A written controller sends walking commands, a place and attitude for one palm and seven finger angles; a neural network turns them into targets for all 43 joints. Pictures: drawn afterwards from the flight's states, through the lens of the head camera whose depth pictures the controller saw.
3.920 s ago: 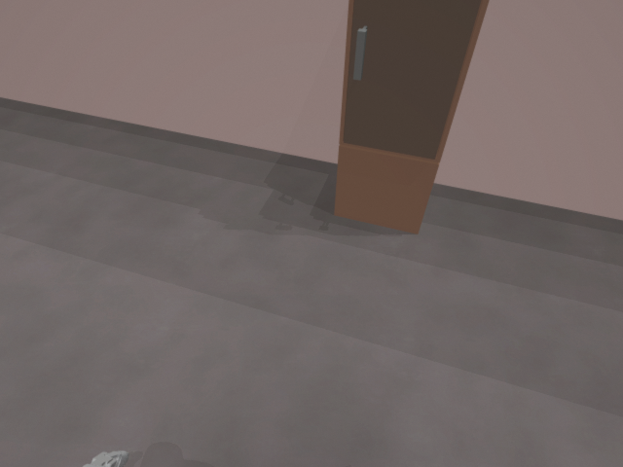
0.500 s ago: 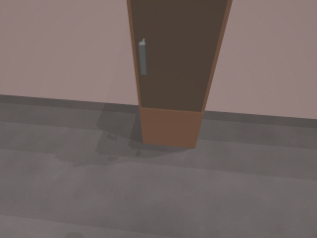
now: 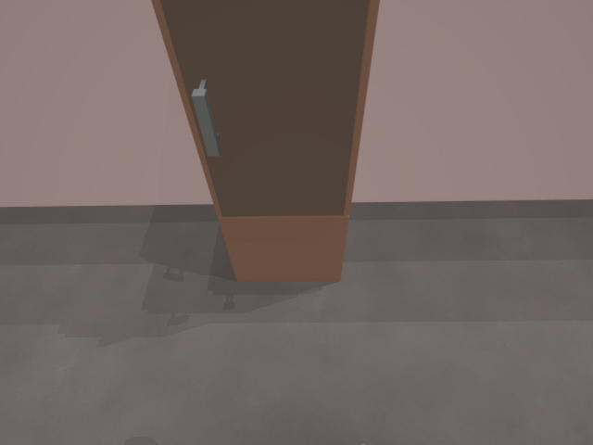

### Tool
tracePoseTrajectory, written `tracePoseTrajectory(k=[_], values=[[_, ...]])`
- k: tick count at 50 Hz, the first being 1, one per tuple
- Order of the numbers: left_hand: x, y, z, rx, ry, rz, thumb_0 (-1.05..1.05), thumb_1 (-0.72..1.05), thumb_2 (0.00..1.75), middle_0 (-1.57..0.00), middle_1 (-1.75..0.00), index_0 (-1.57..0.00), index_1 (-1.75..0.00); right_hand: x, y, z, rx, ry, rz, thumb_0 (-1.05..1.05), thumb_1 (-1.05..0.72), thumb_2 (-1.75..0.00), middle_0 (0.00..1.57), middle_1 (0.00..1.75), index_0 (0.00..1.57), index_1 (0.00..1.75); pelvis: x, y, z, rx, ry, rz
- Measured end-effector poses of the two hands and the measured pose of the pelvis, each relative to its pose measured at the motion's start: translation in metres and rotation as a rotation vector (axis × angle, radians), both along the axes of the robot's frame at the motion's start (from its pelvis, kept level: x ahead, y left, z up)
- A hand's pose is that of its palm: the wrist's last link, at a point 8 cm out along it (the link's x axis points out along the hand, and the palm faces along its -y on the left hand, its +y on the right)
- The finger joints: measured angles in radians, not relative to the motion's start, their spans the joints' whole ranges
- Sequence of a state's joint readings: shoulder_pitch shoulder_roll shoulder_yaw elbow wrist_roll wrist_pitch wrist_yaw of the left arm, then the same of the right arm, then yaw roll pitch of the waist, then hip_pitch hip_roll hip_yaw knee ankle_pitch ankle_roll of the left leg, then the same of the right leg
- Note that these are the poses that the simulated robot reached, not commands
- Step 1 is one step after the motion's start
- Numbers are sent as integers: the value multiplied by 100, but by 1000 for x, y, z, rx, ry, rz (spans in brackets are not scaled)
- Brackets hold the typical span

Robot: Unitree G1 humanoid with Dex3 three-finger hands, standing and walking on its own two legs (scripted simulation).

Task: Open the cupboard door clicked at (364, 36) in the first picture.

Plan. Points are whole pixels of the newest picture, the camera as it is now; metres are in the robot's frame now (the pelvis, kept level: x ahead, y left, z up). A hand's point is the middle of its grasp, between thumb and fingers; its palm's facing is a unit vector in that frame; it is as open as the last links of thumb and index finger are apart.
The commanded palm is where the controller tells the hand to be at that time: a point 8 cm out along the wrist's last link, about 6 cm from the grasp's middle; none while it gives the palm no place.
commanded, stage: take the last steps up to it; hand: left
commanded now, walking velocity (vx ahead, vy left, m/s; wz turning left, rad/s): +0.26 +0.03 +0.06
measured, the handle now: (209, 118) +0.72 +0.20 +0.03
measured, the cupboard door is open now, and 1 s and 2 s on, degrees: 0 0 0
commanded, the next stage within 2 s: come to a stop and stand still in 0.34 s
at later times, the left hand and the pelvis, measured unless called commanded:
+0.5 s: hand out of the picture +0.10 +0.19 -0.18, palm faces +0.12 -0.99 -0.11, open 7.4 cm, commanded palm none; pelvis +0.16 +0.04 +0.00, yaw +2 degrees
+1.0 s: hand (202, 372) +0.25 +0.17 -0.14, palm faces +0.02 -0.96 -0.29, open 7.3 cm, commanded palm none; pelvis +0.17 -0.02 +0.01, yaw +1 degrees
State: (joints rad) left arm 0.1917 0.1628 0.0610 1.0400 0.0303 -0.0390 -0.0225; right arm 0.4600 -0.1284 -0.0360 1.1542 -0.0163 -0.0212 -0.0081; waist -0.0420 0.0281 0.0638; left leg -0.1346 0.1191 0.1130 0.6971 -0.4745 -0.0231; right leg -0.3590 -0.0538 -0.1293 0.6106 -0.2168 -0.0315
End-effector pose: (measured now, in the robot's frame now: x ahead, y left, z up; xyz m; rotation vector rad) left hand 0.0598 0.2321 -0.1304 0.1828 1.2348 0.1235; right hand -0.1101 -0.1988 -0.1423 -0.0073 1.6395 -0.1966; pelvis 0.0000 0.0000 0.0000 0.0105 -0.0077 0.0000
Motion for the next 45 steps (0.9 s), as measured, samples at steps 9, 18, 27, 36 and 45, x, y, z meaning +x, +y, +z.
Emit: tracePoseTrajectory(k=[9, 18, 27, 36, 45], values=[[7, -14, 14, 8, 42, 88, -1, 93, 90, -20, -30, -20, -30, 160, -40, 11, -56, -250, 101, 1, -91, -89, 20, 30, 20, 30, 55, -10, 18, -13, -8, 32], [-1, -22, -6, -95, 204, 161, 0, 91, 90, -20, -30, -20, -30, 315, -15, 26, -76, -454, 217, 1, -91, -90, 19, 30, 20, 30, 116, 12, 13, -48, -3, 44], [51, 15, -16, -92, 277, 157, 0, 91, 90, -20, -30, -20, -30, 370, 26, 26, -110, -470, 208, -1, -93, -89, 20, 30, 20, 30, 169, 44, 9, -22, -3, 25], [147, 41, -3, -9, 128, 95, 0, 91, 90, -20, -30, -20, -30, 357, 7, 29, -147, -353, 165, -1, -94, -89, 20, 30, 20, 30, 184, 38, 18, -23, 3, 21], [194, 16, 14, 68, -5, 39, 0, 91, 90, -19, -30, -20, -30, 325, -34, 6, -94, -298, 109, 0, -92, -89, 20, 30, 20, 30, 178, 0, 11, -4, -2, 11]])
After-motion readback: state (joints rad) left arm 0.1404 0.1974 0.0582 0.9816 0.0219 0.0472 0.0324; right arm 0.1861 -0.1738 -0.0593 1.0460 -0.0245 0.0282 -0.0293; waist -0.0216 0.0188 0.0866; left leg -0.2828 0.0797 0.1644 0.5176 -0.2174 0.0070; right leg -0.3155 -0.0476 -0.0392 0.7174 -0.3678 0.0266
